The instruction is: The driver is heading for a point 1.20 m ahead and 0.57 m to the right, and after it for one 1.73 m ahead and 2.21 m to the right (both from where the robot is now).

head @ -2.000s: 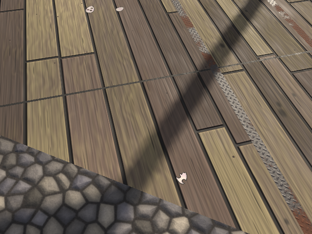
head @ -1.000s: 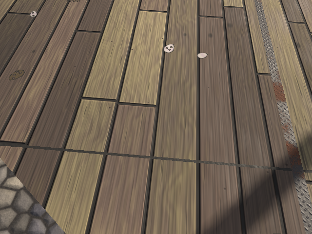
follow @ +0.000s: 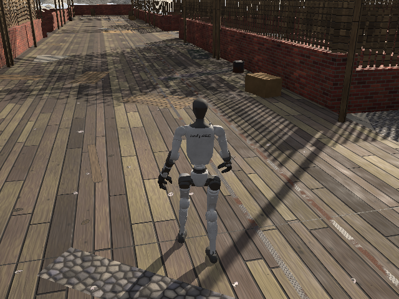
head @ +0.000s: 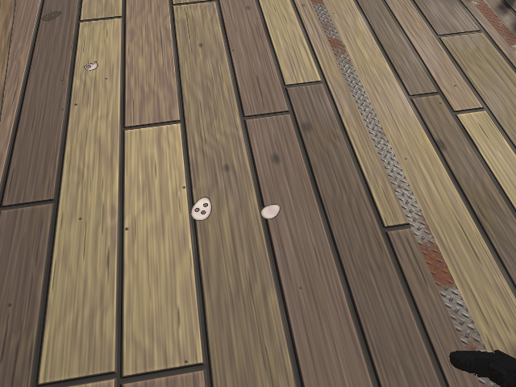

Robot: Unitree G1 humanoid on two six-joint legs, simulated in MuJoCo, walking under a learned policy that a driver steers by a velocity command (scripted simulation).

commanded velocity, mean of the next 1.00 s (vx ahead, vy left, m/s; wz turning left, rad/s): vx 0.50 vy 0.00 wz -0.59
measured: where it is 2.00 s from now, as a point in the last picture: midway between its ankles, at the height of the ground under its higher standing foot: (459, 234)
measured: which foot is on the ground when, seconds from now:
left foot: up 0.00-0.02, down 0.04-0.56, up 0.58-1.00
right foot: down 0.00-0.04, up 0.06-0.56, down 0.58-1.00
